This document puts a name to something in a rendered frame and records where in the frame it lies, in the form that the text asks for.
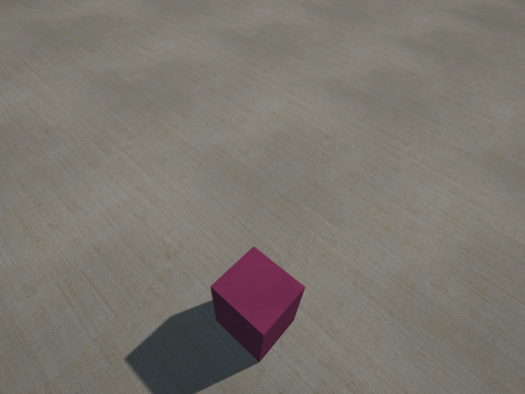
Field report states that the carton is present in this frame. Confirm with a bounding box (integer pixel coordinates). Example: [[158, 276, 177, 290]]
[[211, 247, 305, 362]]

